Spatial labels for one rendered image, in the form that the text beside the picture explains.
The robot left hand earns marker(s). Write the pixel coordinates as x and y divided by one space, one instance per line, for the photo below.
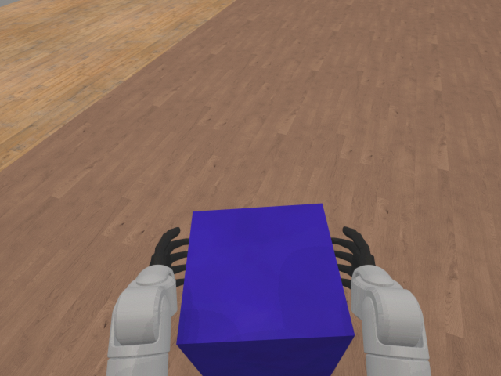
163 256

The robot right hand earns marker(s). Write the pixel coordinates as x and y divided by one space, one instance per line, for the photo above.
361 253

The left robot forearm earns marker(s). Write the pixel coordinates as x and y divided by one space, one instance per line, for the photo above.
140 330

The carton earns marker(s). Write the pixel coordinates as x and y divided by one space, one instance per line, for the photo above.
262 294

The right robot forearm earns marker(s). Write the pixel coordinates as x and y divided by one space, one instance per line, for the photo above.
393 330

